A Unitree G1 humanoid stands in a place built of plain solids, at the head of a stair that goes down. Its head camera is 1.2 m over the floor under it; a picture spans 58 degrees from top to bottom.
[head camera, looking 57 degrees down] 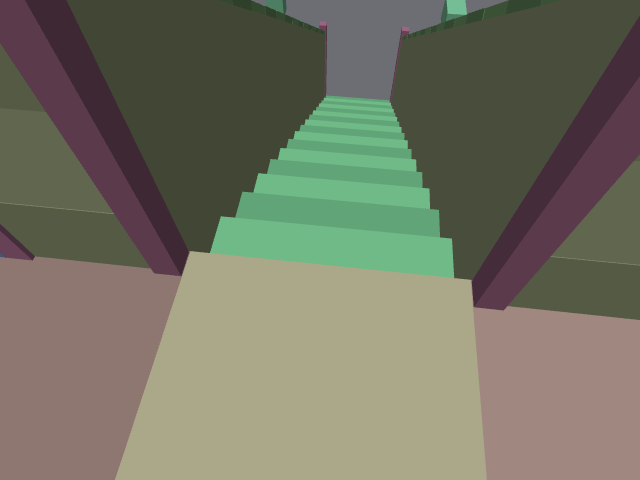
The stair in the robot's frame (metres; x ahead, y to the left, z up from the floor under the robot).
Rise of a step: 0.18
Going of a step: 0.27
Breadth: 0.90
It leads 7 degrees to the right of straight ahead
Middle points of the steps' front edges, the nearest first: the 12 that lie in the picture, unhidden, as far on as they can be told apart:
0.68 -0.02 0.00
0.95 -0.06 -0.17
1.22 -0.09 -0.35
1.49 -0.12 -0.53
1.76 -0.15 -0.70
2.03 -0.18 -0.88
2.30 -0.21 -1.05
2.57 -0.25 -1.23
2.84 -0.28 -1.41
3.11 -0.31 -1.58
3.37 -0.34 -1.76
3.64 -0.37 -1.93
